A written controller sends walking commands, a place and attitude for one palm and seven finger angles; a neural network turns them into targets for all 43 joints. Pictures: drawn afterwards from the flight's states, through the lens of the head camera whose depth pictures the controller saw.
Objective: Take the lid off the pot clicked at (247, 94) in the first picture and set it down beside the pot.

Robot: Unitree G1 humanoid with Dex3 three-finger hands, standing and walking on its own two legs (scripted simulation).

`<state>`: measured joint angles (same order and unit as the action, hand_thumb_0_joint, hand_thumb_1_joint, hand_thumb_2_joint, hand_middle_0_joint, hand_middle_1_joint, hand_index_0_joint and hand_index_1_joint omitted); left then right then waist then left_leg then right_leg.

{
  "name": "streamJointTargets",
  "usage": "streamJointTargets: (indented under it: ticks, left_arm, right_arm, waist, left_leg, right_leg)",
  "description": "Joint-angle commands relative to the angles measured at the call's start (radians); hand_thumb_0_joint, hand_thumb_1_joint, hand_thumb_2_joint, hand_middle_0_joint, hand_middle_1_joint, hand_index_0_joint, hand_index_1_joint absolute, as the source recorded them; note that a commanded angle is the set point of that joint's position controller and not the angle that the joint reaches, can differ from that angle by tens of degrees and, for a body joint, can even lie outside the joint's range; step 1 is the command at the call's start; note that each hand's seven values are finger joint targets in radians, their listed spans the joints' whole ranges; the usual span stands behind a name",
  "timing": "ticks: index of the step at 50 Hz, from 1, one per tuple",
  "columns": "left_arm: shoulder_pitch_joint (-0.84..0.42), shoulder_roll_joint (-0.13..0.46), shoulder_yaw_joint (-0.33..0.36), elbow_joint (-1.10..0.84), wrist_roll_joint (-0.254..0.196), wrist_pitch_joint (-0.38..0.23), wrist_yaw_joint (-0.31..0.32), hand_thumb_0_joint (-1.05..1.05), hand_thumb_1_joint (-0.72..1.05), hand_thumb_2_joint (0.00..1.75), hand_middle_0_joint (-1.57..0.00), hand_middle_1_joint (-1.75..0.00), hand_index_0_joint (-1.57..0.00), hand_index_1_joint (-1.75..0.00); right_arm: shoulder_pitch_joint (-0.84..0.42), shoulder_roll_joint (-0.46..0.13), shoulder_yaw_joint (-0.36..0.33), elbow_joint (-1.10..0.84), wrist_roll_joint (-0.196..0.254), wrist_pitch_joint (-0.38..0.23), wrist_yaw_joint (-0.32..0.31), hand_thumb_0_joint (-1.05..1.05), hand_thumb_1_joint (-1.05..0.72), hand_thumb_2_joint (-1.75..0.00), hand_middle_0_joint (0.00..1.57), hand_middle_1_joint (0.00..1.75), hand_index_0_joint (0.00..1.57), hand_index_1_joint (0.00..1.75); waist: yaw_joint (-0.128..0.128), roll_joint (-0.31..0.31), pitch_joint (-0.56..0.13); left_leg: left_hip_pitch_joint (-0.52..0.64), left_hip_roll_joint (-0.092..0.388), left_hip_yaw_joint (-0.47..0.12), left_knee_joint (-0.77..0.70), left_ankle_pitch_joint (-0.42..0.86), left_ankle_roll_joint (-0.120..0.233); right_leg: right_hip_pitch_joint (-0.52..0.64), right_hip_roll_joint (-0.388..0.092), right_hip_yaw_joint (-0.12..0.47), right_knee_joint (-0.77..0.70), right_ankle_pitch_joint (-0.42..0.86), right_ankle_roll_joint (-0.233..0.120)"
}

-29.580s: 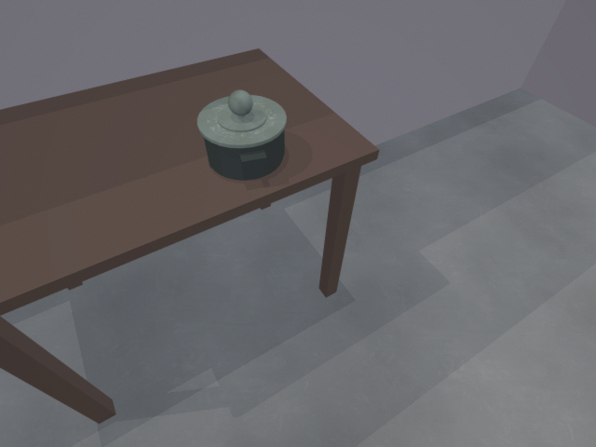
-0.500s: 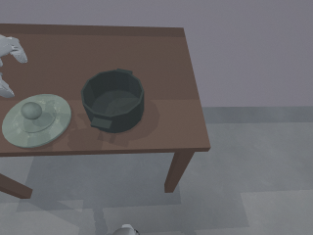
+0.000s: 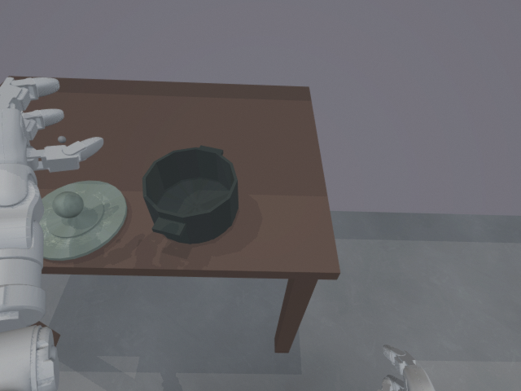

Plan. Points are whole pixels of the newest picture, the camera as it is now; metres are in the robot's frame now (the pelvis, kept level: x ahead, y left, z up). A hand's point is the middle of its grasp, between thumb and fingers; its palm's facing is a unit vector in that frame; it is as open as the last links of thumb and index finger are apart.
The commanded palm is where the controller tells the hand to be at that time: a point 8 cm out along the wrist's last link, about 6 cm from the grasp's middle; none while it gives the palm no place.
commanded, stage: draw the hand back to the body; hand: left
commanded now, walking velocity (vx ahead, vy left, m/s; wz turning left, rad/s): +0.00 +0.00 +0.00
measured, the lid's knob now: (68, 204) +0.43 +0.39 -0.02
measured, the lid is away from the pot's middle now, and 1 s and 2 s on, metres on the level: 0.24 0.24 0.24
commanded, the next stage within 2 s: step back with the hand held close in 1.48 s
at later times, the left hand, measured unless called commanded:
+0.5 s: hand (56, 179) +0.34 +0.29 +0.17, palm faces +0.51 -0.82 -0.27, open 8.6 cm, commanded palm +0.27 +0.32 +0.19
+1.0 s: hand (49, 232) +0.26 +0.26 +0.17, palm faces +0.42 -0.85 -0.30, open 7.4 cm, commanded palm +0.19 +0.29 +0.18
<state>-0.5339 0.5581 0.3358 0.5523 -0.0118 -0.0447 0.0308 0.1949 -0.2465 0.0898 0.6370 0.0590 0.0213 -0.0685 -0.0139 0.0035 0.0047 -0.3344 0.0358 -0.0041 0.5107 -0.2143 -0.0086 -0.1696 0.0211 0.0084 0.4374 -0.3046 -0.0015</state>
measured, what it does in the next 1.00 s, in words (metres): stands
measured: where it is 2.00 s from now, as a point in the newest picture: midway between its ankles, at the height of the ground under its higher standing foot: outside the picture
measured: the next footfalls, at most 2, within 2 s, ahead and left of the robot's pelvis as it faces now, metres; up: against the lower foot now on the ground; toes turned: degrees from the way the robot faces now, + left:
none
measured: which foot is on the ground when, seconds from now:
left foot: down 0.00-1.00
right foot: down 0.00-1.00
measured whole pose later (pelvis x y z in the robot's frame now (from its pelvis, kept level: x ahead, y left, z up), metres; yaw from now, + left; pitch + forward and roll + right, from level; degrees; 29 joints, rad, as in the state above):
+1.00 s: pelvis +0.02 -0.01 +0.01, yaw +0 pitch -4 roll +0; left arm 0.21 0.37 0.33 -0.21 -0.11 -0.04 0.07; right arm 0.15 -0.23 0.05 0.66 0.01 -0.05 -0.07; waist 0.05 0.03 0.02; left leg -0.14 0.02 0.01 0.42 -0.21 -0.01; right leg 0.02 0.01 0.02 0.35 -0.30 -0.01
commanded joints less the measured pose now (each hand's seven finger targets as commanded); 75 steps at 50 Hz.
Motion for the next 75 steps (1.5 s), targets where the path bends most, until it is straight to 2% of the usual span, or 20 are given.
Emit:
streamJointTargets:
  ticks: [1, 2, 4, 7, 12, 14, 18, 23, 25, 31, 34, 40, 42, 46, 52, 62, 65, 70, 71, 75]
  left_arm:
    - [-0.292, 0.351, 0.156, -0.335, -0.042, -0.055, 0.053, 0.00, 0.26, 0.63, -0.28, -0.77, -0.28, -0.77]
    - [-0.229, 0.298, 0.139, -0.311, -0.044, -0.047, 0.054, 0.00, 0.28, 0.64, -0.28, -0.76, -0.28, -0.76]
    - [-0.170, 0.284, 0.143, -0.301, -0.055, -0.032, 0.051, 0.00, 0.32, 0.65, -0.28, -0.73, -0.28, -0.73]
    - [-0.148, 0.280, 0.148, -0.385, -0.060, -0.034, 0.049, 0.00, 0.38, 0.68, -0.27, -0.68, -0.27, -0.68]
    - [-0.055, 0.249, 0.153, -0.440, -0.069, -0.024, 0.052, 0.00, 0.49, 0.73, -0.25, -0.60, -0.25, -0.60]
    - [-0.043, 0.259, 0.169, -0.547, -0.066, -0.036, 0.058, 0.00, 0.54, 0.75, -0.25, -0.57, -0.25, -0.57]
    - [0.100, 0.217, 0.173, -0.498, -0.076, -0.030, 0.066, 0.00, 0.62, 0.78, -0.24, -0.50, -0.24, -0.50]
    - [0.106, 0.201, 0.166, -0.676, -0.079, -0.056, 0.070, 0.00, 0.73, 0.83, -0.22, -0.43, -0.22, -0.43]
    - [0.178, 0.172, 0.166, -0.655, -0.083, -0.049, 0.071, 0.00, 0.77, 0.85, -0.22, -0.39, -0.22, -0.39]
    - [0.243, 0.126, 0.139, -0.729, -0.094, -0.051, 0.065, 0.00, 0.90, 0.90, -0.20, -0.30, -0.20, -0.30]
    - [0.319, 0.114, 0.146, -0.832, -0.090, -0.060, 0.067, 0.00, 0.90, 0.90, -0.20, -0.30, -0.20, -0.30]
    - [0.445, 0.071, 0.127, -0.868, -0.096, -0.050, 0.059, 0.00, 0.90, 0.90, -0.20, -0.30, -0.20, -0.30]
    - [0.443, 0.076, 0.125, -0.989, -0.092, -0.070, 0.061, 0.00, 0.90, 0.90, -0.20, -0.30, -0.20, -0.30]
    - [0.553, 0.027, 0.099, -0.954, -0.095, -0.057, 0.055, 0.00, 0.90, 0.90, -0.20, -0.30, -0.20, -0.30]
    - [0.634, 0.017, 0.087, -1.085, -0.090, -0.072, 0.056, 0.00, 0.90, 0.90, -0.20, -0.30, -0.20, -0.30]
    - [0.855, -0.043, 0.050, -1.156, -0.086, -0.084, 0.050, 0.00, 0.90, 0.90, -0.20, -0.30, -0.20, -0.30]
    - [0.923, -0.041, 0.055, -1.214, -0.083, -0.092, 0.051, 0.00, 0.90, 0.90, -0.20, -0.30, -0.20, -0.30]
    - [0.888, -0.046, 0.048, -1.200, -0.079, -0.090, 0.062, 0.00, 0.90, 0.90, -0.20, -0.30, -0.20, -0.30]
    - [0.873, -0.055, 0.032, -1.228, -0.077, -0.092, 0.060, 0.00, 0.90, 0.90, -0.20, -0.30, -0.20, -0.30]
    - [0.898, -0.056, 0.029, -1.249, -0.072, -0.097, 0.060, 0.00, 0.90, 0.90, -0.20, -0.30, -0.20, -0.30]
  right_arm:
    - [-0.051, -0.173, -0.082, -0.103, -0.015, -0.067, -0.010, 0.00, -0.90, -0.90, 0.20, 0.30, 0.20, 0.30]
    - [-0.048, -0.167, -0.085, -0.094, -0.017, -0.066, -0.009, 0.00, -0.90, -0.90, 0.20, 0.30, 0.20, 0.30]
    - [-0.051, -0.171, -0.093, -0.091, -0.014, -0.062, -0.009, 0.00, -0.90, -0.90, 0.20, 0.30, 0.20, 0.30]
    - [-0.076, -0.166, -0.097, -0.094, -0.011, -0.067, -0.009, 0.00, -0.90, -0.90, 0.20, 0.30, 0.20, 0.30]
    - [-0.089, -0.162, -0.106, -0.089, -0.012, -0.069, -0.010, 0.00, -0.90, -0.90, 0.20, 0.30, 0.20, 0.30]
    - [-0.107, -0.155, -0.104, -0.101, -0.014, -0.079, -0.011, 0.00, -0.90, -0.90, 0.20, 0.30, 0.20, 0.30]
    - [-0.107, -0.151, -0.109, -0.089, -0.017, -0.084, -0.013, 0.00, -0.90, -0.90, 0.20, 0.30, 0.20, 0.30]
    - [-0.139, -0.136, -0.104, -0.109, -0.022, -0.103, -0.017, 0.00, -0.90, -0.90, 0.20, 0.30, 0.20, 0.30]
    - [-0.137, -0.132, -0.102, -0.103, -0.027, -0.109, -0.017, 0.00, -0.90, -0.90, 0.20, 0.30, 0.20, 0.30]
    - [-0.157, -0.120, -0.101, -0.116, -0.030, -0.115, -0.017, 0.00, -0.90, -0.90, 0.20, 0.30, 0.20, 0.30]
    - [-0.162, -0.112, -0.096, -0.123, -0.036, -0.125, -0.015, 0.00, -0.90, -0.90, 0.20, 0.30, 0.20, 0.30]
    - [-0.173, -0.104, -0.092, -0.127, -0.042, -0.123, -0.016, 0.00, -0.90, -0.90, 0.20, 0.30, 0.20, 0.30]
    - [-0.181, -0.099, -0.090, -0.138, -0.044, -0.134, -0.012, 0.00, -0.90, -0.90, 0.20, 0.30, 0.20, 0.30]
    - [-0.186, -0.093, -0.089, -0.135, -0.048, -0.128, -0.010, 0.00, -0.90, -0.90, 0.20, 0.30, 0.20, 0.30]
    - [-0.200, -0.087, -0.086, -0.147, -0.056, -0.137, -0.011, 0.00, -0.90, -0.90, 0.20, 0.30, 0.20, 0.30]
    - [-0.208, -0.076, -0.084, -0.154, -0.064, -0.150, -0.010, 0.00, -0.90, -0.90, 0.20, 0.30, 0.20, 0.30]
    - [-0.211, -0.071, -0.086, -0.161, -0.067, -0.159, -0.014, 0.00, -0.90, -0.90, 0.20, 0.30, 0.20, 0.30]
    - [-0.205, -0.070, -0.084, -0.147, -0.070, -0.168, -0.025, 0.00, -0.90, -0.90, 0.20, 0.30, 0.20, 0.30]
    - [-0.210, -0.067, -0.083, -0.151, -0.067, -0.170, -0.024, 0.00, -0.90, -0.90, 0.20, 0.30, 0.20, 0.30]
    - [-0.208, -0.068, -0.082, -0.152, -0.074, -0.179, -0.027, 0.00, -0.90, -0.90, 0.20, 0.30, 0.20, 0.30]
  waist:
    - [0.035, 0.135, -0.317]
    - [0.026, 0.110, -0.290]
    - [0.027, 0.015, -0.256]
    - [0.029, 0.072, -0.266]
    - [0.029, 0.022, -0.248]
    - [0.041, 0.080, -0.283]
    - [0.043, 0.007, -0.209]
    - [0.049, 0.092, -0.240]
    - [0.054, 0.043, -0.215]
    - [0.051, 0.042, -0.175]
    - [0.062, 0.081, -0.204]
    - [0.064, 0.033, -0.151]
    - [0.065, 0.105, -0.186]
    - [0.059, 0.027, -0.113]
    - [0.067, 0.097, -0.103]
    - [0.070, 0.035, -0.017]
    - [0.080, 0.055, -0.031]
    - [0.071, 0.031, 0.000]
    - [0.065, 0.057, -0.003]
    - [0.076, 0.059, -0.023]
  left_leg:
    - [0.328, -0.022, 0.012, -0.051, 0.319, 0.036]
    - [0.324, -0.018, 0.030, -0.052, 0.314, 0.042]
    - [0.284, -0.023, 0.046, -0.058, 0.293, 0.051]
    - [0.301, -0.032, 0.063, -0.050, 0.311, 0.055]
    - [0.300, -0.041, 0.072, -0.044, 0.314, 0.059]
    - [0.332, -0.044, 0.069, -0.045, 0.347, 0.058]
    - [0.308, -0.042, 0.069, -0.054, 0.298, 0.060]
    - [0.358, -0.042, 0.065, -0.063, 0.313, 0.058]
    - [0.351, -0.039, 0.065, -0.067, 0.320, 0.058]
    - [0.351, -0.039, 0.063, -0.080, 0.296, 0.054]
    - [0.386, -0.032, 0.056, -0.086, 0.329, 0.053]
    - [0.370, -0.027, 0.049, -0.103, 0.292, 0.051]
    - [0.406, -0.026, 0.040, -0.104, 0.314, 0.047]
    - [0.371, -0.023, 0.039, -0.114, 0.286, 0.045]
    - [0.384, -0.019, 0.033, -0.125, 0.233, 0.042]
    - [0.343, -0.013, 0.024, -0.137, 0.139, 0.039]
    - [0.346, -0.016, 0.026, -0.127, 0.139, 0.040]
    - [0.340, -0.016, 0.021, -0.126, 0.108, 0.040]
    - [0.349, -0.019, 0.019, -0.127, 0.104, 0.039]
    - [0.358, -0.019, 0.015, -0.125, 0.114, 0.039]
  right_leg:
    - [0.008, 0.010, -0.025, -0.057, 0.394, -0.040]
    - [0.008, 0.008, -0.021, -0.056, 0.415, -0.032]
    - [0.030, 0.005, -0.019, -0.063, 0.446, -0.021]
    - [0.049, -0.009, -0.006, -0.061, 0.519, -0.011]
    - [0.064, -0.022, -0.006, -0.058, 0.615, 0.007]
    - [0.086, -0.023, -0.005, -0.052, 0.633, 0.004]
    - [0.056, -0.020, -0.013, -0.069, 0.569, 0.008]
    - [0.066, -0.017, -0.014, -0.079, 0.522, -0.005]
    - [0.064, -0.013, -0.017, -0.081, 0.532, -0.003]
    - [0.045, -0.014, -0.023, -0.101, 0.474, -0.009]
    - [0.070, -0.012, -0.026, -0.097, 0.481, -0.015]
    - [0.063, -0.011, -0.032, -0.114, 0.425, -0.016]
    - [0.074, -0.012, -0.032, -0.111, 0.423, -0.022]
    - [0.056, -0.009, -0.040, -0.127, 0.394, -0.021]
    - [0.050, -0.014, -0.036, -0.145, 0.321, -0.025]
    - [0.014, -0.015, -0.038, -0.179, 0.211, -0.023]
    - [0.026, -0.020, -0.029, -0.180, 0.215, -0.024]
    - [0.005, -0.018, -0.027, -0.193, 0.174, -0.024]
    - [0.002, -0.018, -0.025, -0.197, 0.162, -0.025]
    - [0.014, -0.020, -0.025, -0.191, 0.170, -0.026]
